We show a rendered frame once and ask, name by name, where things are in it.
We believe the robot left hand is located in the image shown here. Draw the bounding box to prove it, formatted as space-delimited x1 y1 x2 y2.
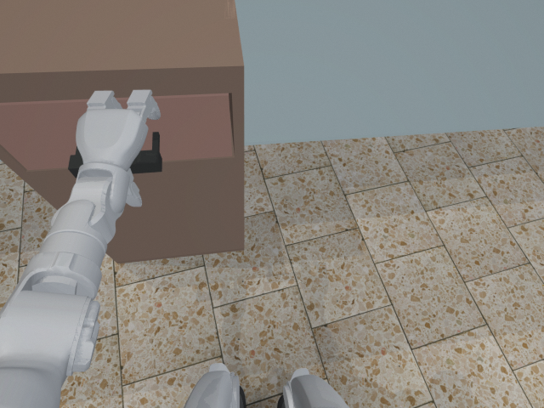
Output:
76 90 161 207

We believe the cabinet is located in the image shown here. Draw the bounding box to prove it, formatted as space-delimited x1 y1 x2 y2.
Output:
0 0 244 264

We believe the right robot thigh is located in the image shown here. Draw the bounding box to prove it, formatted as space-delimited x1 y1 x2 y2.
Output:
283 375 349 408

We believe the robot left upper arm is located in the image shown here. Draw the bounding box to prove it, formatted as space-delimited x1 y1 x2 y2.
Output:
0 290 100 408

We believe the left robot shin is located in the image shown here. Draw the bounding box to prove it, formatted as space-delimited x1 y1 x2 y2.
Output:
209 363 230 374

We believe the drawer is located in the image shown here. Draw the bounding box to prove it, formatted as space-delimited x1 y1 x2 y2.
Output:
0 93 232 170

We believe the handle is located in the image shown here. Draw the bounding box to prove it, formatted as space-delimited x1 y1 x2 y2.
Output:
68 132 162 178

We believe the robot left forearm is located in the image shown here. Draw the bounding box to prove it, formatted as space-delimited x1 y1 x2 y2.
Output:
0 161 130 330

